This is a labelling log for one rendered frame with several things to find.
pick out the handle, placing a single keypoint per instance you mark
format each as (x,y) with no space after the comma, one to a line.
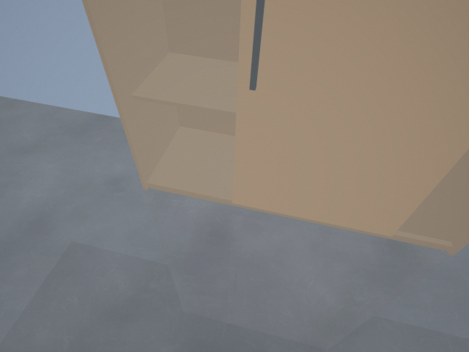
(260,5)

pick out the wardrobe door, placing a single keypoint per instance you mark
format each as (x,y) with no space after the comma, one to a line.
(361,108)
(444,214)

